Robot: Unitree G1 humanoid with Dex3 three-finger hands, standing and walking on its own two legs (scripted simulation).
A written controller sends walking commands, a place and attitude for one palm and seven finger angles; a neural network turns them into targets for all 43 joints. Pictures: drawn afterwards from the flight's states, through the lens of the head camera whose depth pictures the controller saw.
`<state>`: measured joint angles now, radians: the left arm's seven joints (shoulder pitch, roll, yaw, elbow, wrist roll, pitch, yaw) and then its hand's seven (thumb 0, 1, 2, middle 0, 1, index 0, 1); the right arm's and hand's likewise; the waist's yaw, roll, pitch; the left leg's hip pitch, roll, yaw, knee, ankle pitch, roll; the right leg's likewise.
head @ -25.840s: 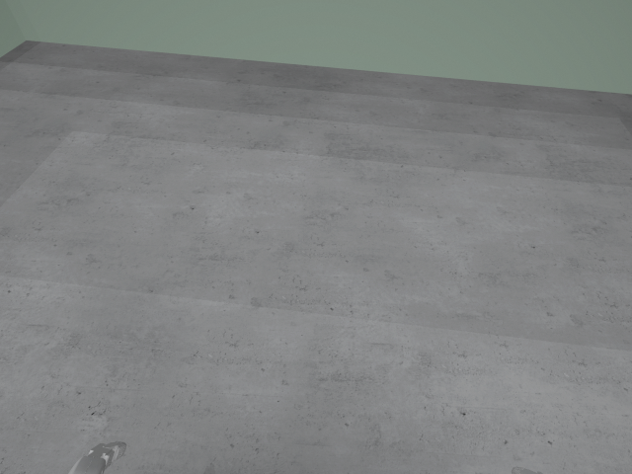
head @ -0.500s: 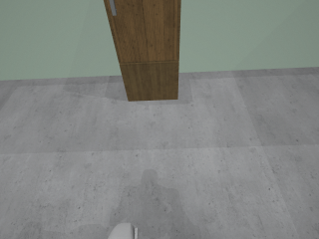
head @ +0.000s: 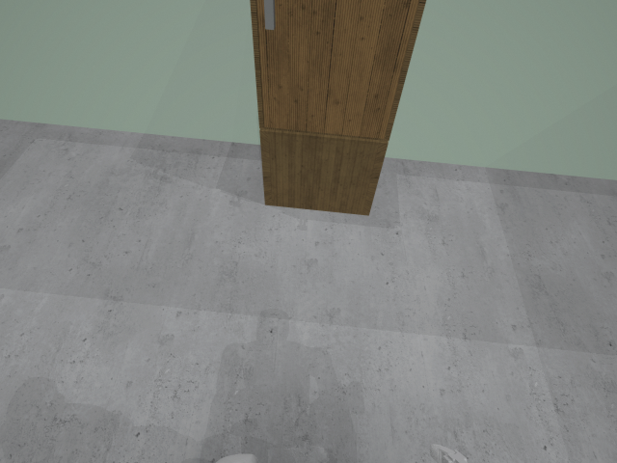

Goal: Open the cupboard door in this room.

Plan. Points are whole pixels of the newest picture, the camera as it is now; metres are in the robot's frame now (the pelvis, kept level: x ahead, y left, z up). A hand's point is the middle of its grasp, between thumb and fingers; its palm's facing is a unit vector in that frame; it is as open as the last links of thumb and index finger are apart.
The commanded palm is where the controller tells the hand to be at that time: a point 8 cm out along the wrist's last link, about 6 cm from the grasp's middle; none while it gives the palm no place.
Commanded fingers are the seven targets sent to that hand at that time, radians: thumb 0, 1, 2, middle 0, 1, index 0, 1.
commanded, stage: stand and wait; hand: left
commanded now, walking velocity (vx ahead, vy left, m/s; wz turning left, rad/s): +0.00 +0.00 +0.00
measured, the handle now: out of the picture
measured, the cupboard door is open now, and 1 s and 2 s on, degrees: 0 0 0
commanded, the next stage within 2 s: turn or walk to find it in 0.08 s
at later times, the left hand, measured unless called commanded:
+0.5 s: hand out of the picture +0.09 +0.14 -0.16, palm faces +0.06 -0.98 -0.20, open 7.3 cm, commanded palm none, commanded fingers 0.00 0.90 0.90 -0.20 -0.30 -0.20 -0.30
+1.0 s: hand out of the picture +0.11 +0.17 -0.17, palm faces +0.03 -0.99 -0.16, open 7.3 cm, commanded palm none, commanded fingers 0.00 0.90 0.90 -0.20 -0.30 -0.20 -0.30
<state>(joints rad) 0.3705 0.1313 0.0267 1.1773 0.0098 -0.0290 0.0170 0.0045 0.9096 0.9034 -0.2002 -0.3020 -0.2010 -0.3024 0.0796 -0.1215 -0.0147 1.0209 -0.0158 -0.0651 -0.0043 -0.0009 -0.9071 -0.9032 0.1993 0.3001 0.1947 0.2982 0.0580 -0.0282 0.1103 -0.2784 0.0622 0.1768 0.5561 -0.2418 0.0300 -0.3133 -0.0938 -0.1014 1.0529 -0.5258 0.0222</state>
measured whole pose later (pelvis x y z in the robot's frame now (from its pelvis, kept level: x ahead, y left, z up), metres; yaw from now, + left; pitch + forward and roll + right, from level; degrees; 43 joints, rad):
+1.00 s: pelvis +0.13 +0.01 +0.01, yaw -1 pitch -1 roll +0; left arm 0.28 0.14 0.01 1.16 0.01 -0.01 0.04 0.00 0.91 0.90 -0.20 -0.30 -0.20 -0.30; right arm 0.27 -0.12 0.00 1.17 0.00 -0.02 -0.04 0.01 -0.93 -0.90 0.20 0.30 0.19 0.30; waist 0.00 -0.02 0.05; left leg -0.13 0.02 0.12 0.40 -0.25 0.01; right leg -0.09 -0.07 -0.12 0.38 -0.26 0.04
